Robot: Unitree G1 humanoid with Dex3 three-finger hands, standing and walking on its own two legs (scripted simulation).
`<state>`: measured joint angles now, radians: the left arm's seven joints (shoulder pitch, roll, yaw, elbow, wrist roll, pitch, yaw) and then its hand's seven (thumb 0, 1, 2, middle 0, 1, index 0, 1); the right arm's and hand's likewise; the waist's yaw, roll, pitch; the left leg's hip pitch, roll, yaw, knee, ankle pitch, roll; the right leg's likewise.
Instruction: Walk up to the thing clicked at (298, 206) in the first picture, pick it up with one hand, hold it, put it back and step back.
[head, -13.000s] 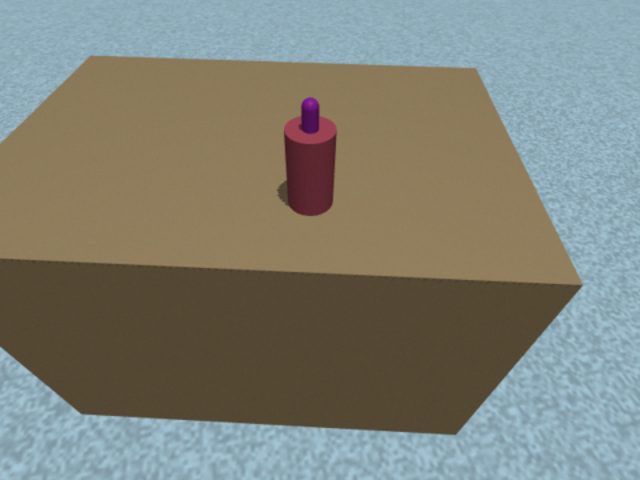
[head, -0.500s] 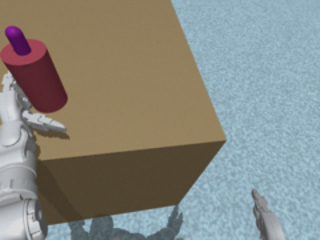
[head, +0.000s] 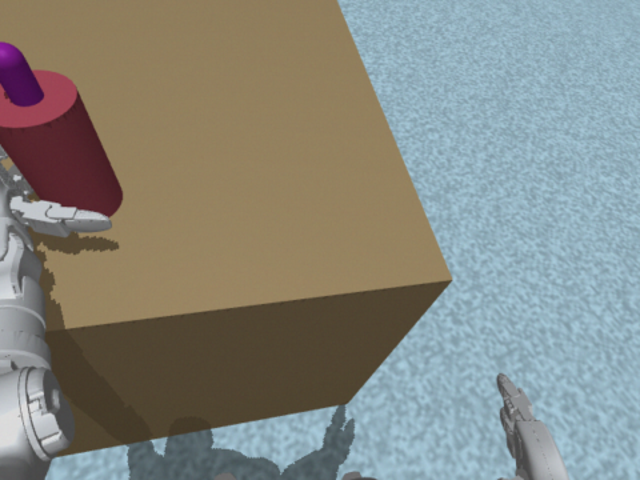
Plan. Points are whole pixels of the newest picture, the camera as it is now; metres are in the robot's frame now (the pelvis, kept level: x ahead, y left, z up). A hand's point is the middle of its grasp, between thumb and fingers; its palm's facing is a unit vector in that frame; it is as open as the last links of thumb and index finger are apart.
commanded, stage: close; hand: left
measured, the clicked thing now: (51, 138) +0.50 +0.25 +0.13
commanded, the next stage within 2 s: settle in 0.24 s
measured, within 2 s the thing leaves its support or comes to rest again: leaves its support in 0.70 s
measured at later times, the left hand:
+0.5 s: hand (69, 195) +0.47 +0.24 +0.08, palm faces +0.25 -0.97 +0.02, open 11.4 cm
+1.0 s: hand (71, 182) +0.44 +0.22 +0.13, palm faces +0.25 -0.97 +0.00, open 11.6 cm
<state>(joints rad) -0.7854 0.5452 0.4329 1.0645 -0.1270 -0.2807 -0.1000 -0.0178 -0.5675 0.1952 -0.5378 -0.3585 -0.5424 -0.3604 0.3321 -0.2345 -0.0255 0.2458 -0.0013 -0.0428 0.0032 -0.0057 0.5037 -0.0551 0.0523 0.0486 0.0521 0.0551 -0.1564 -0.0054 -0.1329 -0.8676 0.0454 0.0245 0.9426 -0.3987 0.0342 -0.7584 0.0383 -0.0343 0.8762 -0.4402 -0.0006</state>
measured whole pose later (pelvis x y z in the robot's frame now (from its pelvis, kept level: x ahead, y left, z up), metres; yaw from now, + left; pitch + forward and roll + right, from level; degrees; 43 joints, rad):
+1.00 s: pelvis +0.00 -0.01 +0.02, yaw +1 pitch +12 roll -1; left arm -0.62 0.39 0.32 0.78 -0.16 -0.10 -0.03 -0.01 -0.61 1.08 -0.63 -0.99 -0.66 -1.01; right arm 0.28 -0.23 -0.05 0.42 0.03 -0.02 -0.05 -0.01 0.50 -0.07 0.05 0.05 0.05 0.06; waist -0.08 0.01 -0.12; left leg -0.66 0.03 0.04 0.82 -0.36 0.02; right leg -0.57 0.03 -0.02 0.78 -0.41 -0.01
